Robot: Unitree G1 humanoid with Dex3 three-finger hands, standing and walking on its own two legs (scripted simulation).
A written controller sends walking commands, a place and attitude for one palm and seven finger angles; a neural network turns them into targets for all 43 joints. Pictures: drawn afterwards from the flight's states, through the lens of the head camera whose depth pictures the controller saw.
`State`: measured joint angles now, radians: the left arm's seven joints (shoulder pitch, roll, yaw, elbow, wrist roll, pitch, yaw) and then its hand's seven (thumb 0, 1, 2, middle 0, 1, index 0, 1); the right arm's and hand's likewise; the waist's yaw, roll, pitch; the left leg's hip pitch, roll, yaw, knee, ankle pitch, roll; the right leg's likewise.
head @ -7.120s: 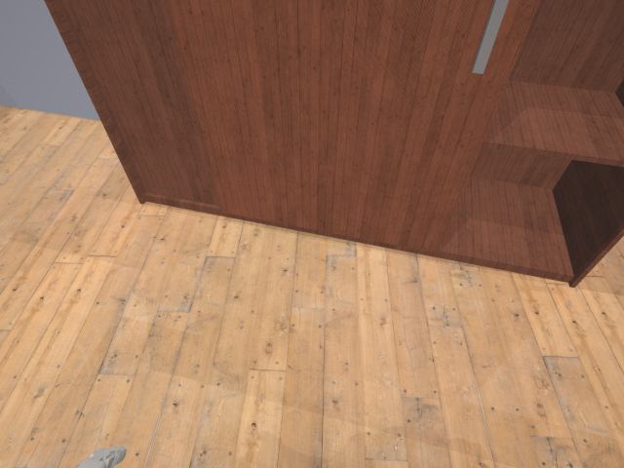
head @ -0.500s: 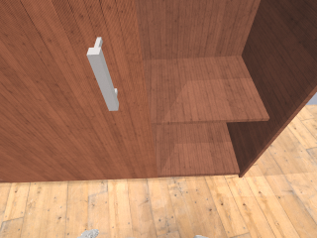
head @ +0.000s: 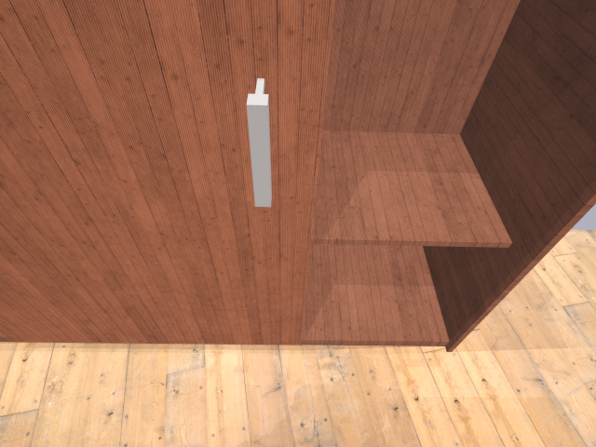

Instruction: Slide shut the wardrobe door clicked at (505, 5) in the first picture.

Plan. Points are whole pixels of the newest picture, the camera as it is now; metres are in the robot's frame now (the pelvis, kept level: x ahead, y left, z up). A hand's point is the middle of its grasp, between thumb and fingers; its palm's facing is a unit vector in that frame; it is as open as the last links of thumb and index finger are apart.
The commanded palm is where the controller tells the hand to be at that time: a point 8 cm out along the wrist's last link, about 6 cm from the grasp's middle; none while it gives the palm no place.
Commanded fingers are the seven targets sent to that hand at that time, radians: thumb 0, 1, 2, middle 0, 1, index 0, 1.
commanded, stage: come to a stop and stand still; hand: left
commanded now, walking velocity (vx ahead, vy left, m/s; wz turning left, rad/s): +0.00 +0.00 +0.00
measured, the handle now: (262, 146) +0.50 +0.10 +0.14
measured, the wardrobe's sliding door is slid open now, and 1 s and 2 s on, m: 0.52 0.52 0.52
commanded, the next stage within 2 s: look again from close up in 1.26 s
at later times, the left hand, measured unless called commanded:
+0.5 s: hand out of the picture -0.03 +0.13 -0.17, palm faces +0.03 -0.98 -0.17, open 7.3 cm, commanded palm none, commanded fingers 0.00 0.90 0.90 -0.20 -0.30 -0.20 -0.30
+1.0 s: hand out of the picture +0.01 +0.16 -0.18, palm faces +0.01 -0.98 -0.21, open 7.3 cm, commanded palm none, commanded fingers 0.00 0.90 0.90 -0.20 -0.30 -0.20 -0.30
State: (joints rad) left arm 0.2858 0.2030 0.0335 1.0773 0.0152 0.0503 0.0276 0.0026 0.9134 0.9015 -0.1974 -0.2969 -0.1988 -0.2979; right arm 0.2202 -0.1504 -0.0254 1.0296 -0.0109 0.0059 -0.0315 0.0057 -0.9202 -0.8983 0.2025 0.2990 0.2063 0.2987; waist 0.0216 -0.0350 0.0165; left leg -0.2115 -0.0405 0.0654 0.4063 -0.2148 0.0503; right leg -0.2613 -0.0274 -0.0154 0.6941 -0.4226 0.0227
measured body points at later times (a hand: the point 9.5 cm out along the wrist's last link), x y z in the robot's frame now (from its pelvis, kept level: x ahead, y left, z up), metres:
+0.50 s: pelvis -0.01 -0.03 +0.00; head -0.01 -0.04 +0.45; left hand -0.03 +0.18 -0.16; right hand -0.06 -0.23 -0.17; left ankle +0.00 +0.09 -0.74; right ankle -0.06 -0.11 -0.74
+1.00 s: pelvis +0.00 -0.01 -0.01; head -0.01 -0.01 +0.44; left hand +0.01 +0.22 -0.16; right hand +0.00 -0.23 -0.17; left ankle +0.00 +0.10 -0.74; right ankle -0.06 -0.11 -0.74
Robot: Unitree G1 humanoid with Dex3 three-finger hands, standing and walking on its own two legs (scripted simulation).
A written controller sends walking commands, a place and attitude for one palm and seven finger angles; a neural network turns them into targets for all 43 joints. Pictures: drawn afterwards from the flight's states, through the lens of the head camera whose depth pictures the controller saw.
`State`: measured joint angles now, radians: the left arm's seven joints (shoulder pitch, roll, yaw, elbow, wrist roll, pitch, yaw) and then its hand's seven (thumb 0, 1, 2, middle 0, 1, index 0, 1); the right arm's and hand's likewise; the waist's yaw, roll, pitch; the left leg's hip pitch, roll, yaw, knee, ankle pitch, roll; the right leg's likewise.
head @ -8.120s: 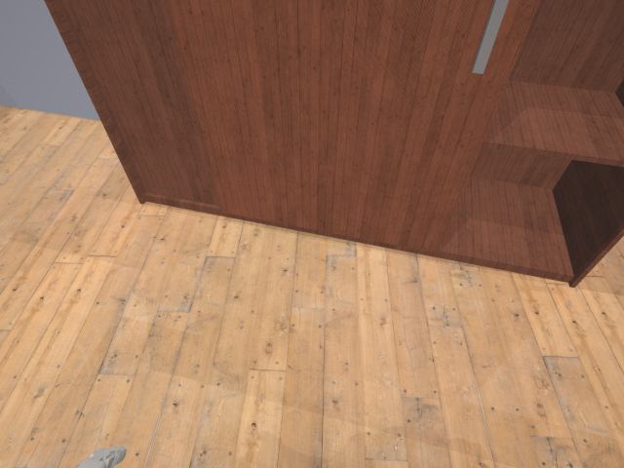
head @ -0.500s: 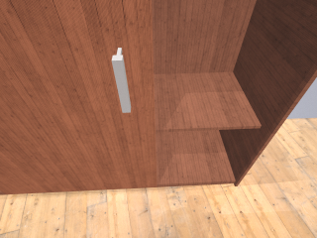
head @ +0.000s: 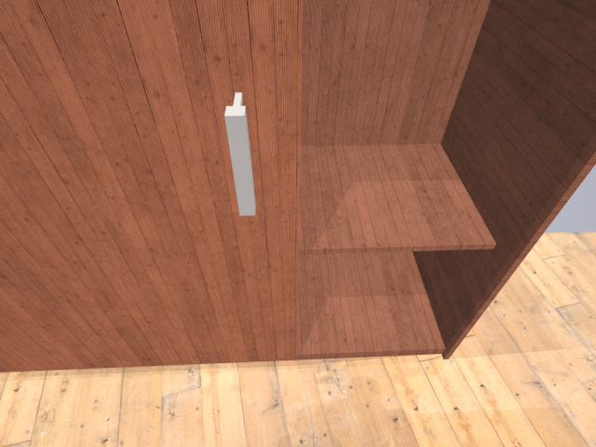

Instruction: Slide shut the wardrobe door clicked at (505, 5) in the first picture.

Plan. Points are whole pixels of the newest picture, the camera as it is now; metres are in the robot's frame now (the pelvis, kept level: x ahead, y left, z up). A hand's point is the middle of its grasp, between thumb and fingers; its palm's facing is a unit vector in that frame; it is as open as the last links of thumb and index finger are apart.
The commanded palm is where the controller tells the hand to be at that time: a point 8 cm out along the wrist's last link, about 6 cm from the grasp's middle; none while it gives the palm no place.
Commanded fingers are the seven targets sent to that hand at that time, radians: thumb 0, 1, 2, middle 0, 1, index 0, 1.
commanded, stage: come to a stop and stand still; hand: left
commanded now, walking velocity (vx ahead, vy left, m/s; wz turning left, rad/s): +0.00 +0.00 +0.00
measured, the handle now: (243, 157) +0.50 +0.12 +0.14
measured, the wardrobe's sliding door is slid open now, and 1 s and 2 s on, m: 0.52 0.52 0.52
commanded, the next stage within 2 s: look again from close up in 0.26 s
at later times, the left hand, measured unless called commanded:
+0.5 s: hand out of the picture -0.02 +0.19 -0.17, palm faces +0.02 -0.98 -0.20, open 7.3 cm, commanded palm none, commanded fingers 0.00 0.90 0.90 -0.20 -0.30 -0.20 -0.30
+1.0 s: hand out of the picture -0.01 +0.19 -0.17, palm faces +0.01 -0.98 -0.20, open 7.3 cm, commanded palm none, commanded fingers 0.00 0.90 0.90 -0.20 -0.30 -0.20 -0.30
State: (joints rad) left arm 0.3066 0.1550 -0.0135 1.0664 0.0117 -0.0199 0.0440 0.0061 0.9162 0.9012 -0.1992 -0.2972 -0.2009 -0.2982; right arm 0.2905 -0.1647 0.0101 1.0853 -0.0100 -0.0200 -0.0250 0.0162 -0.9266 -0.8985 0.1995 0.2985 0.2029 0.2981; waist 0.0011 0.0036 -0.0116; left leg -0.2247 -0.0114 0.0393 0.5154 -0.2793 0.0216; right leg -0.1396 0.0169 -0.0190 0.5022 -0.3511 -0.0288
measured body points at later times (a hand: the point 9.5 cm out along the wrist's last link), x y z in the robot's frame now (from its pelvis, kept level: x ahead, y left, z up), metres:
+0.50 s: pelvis +0.00 +0.02 +0.00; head +0.01 +0.02 +0.45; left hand -0.02 +0.24 -0.15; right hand +0.01 -0.21 -0.15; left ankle +0.00 +0.11 -0.74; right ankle -0.05 -0.10 -0.74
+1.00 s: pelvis +0.00 +0.01 +0.01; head +0.01 +0.01 +0.46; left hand -0.01 +0.24 -0.15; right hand +0.01 -0.21 -0.15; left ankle +0.00 +0.11 -0.74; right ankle -0.05 -0.10 -0.74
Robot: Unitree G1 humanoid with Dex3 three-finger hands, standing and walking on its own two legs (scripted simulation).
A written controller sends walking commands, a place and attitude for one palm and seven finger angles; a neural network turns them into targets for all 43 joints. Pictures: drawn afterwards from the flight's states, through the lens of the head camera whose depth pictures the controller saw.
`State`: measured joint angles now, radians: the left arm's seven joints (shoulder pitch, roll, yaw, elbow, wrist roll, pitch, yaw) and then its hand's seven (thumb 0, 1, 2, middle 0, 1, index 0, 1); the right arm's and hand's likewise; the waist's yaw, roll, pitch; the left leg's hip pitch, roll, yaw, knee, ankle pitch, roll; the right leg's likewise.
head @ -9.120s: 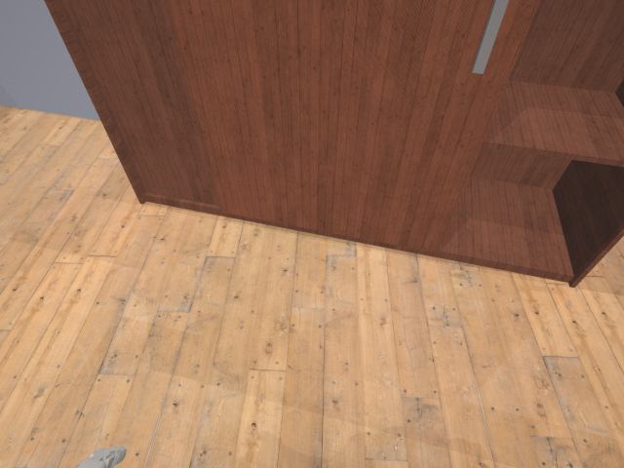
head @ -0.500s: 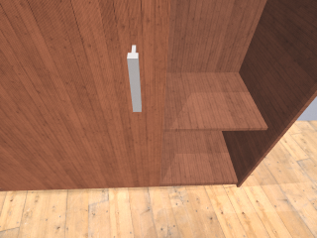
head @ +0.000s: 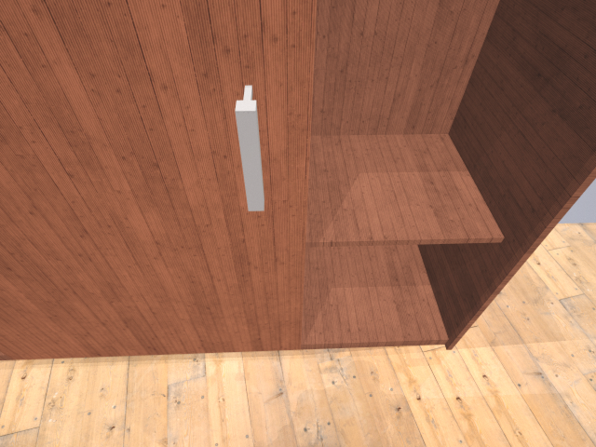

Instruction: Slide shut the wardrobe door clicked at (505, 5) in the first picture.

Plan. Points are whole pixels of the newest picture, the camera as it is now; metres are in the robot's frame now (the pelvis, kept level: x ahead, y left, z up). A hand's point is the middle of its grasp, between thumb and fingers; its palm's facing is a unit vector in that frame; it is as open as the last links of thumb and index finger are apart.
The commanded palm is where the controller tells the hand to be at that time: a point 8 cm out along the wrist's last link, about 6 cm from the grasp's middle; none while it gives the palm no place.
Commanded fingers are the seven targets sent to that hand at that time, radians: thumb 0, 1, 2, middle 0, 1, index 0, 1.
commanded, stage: look again from close up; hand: left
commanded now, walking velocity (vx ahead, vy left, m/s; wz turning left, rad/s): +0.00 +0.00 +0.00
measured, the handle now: (252, 151) +0.50 +0.11 +0.13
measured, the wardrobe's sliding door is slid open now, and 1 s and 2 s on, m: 0.52 0.52 0.52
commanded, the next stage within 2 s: raise the hand with hooked fingers in 0.04 s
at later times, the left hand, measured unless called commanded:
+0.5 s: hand (173, 413) +0.17 +0.17 -0.01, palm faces +0.06 -1.00 +0.00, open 8.2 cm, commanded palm +0.12 +0.24 -0.02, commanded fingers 0.00 0.46 0.71 -0.23 -0.58 -0.23 -0.58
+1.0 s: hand (121, 374) +0.19 +0.22 +0.05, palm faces +0.13 -0.99 -0.06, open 11.2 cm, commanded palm +0.15 +0.27 +0.05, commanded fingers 0.00 -0.13 0.46 -0.27 -0.96 -0.27 -0.96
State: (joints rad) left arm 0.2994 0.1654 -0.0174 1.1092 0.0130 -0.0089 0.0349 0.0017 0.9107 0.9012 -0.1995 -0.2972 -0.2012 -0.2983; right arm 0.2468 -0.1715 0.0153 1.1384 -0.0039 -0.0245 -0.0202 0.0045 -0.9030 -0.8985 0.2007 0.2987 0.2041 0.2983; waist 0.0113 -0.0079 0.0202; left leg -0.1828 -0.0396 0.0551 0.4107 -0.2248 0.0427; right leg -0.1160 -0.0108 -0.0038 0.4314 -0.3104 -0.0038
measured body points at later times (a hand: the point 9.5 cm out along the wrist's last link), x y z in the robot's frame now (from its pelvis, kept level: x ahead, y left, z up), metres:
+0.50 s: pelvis -0.04 -0.03 -0.06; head -0.02 -0.03 +0.39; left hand +0.16 +0.22 -0.01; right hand +0.18 -0.28 -0.10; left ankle +0.00 +0.09 -0.74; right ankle -0.05 -0.12 -0.74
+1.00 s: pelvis -0.04 -0.03 -0.04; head -0.01 -0.04 +0.41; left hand +0.17 +0.27 +0.05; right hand +0.11 -0.27 -0.13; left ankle +0.00 +0.09 -0.74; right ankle -0.05 -0.12 -0.74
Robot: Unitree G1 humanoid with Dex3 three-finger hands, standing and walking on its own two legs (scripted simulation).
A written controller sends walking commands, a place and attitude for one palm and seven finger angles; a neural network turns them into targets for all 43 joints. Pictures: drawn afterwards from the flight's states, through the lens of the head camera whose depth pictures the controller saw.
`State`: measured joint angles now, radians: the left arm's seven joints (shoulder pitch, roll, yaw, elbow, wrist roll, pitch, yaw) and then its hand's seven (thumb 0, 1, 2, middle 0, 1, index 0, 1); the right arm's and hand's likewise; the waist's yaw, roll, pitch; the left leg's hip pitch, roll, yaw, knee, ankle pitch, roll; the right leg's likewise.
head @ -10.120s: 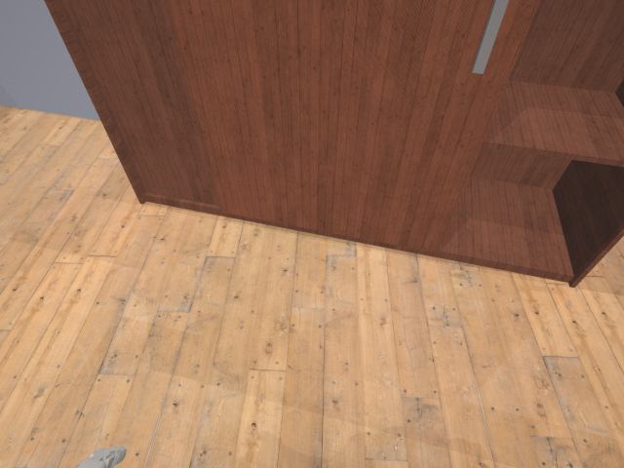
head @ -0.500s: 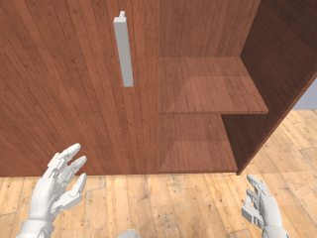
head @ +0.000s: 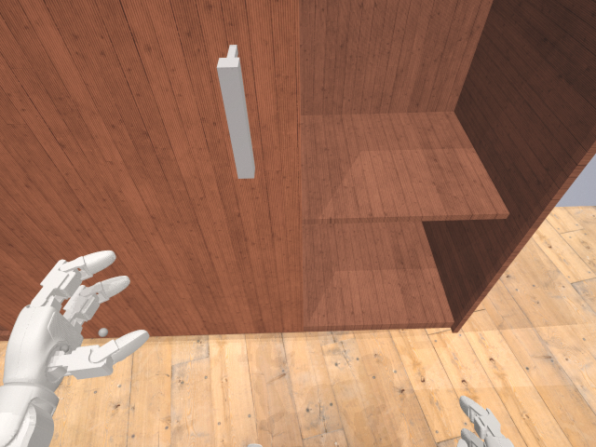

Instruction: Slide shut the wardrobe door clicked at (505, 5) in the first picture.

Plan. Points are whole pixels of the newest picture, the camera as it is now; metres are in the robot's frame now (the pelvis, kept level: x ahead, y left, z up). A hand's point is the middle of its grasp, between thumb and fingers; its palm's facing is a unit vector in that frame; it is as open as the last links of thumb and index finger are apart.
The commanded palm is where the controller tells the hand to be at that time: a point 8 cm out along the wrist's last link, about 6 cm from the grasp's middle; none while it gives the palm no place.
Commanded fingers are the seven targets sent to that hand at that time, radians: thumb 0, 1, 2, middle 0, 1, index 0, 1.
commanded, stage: raise the hand with hooked fingers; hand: left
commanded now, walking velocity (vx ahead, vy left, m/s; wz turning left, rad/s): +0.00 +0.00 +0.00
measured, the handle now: (240, 115) +0.54 +0.12 +0.17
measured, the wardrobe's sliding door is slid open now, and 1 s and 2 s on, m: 0.52 0.52 0.52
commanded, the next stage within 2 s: move the hooked fingers beside the handle in 1.24 s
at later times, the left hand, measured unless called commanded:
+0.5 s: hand (34, 278) +0.25 +0.29 +0.16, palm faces +0.13 -0.99 -0.06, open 13.7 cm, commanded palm +0.22 +0.34 +0.17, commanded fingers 0.00 -0.50 0.30 -0.30 -1.20 -0.30 -1.20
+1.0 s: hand (29, 240) +0.28 +0.29 +0.19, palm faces +0.14 -0.99 -0.05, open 14.0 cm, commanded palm +0.24 +0.34 +0.20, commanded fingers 0.00 -0.50 0.30 -0.30 -1.20 -0.30 -1.20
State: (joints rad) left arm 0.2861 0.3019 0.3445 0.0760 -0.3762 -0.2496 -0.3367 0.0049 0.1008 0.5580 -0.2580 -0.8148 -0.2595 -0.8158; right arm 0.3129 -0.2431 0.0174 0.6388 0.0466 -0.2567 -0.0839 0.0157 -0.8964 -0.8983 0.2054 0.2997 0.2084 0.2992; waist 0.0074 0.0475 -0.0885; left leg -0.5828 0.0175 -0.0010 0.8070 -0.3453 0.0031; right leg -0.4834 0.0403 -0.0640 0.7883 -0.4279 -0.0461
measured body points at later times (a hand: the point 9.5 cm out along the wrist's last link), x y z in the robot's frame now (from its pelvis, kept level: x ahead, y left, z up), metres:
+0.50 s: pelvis +0.00 +0.03 +0.02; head +0.00 +0.02 +0.47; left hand +0.24 +0.35 +0.16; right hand +0.21 -0.18 -0.04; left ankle +0.04 +0.12 -0.70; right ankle -0.02 -0.09 -0.70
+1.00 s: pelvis +0.01 +0.01 +0.03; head -0.01 +0.00 +0.48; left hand +0.26 +0.35 +0.19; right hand +0.19 -0.22 -0.04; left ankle +0.04 +0.12 -0.70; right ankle -0.02 -0.09 -0.70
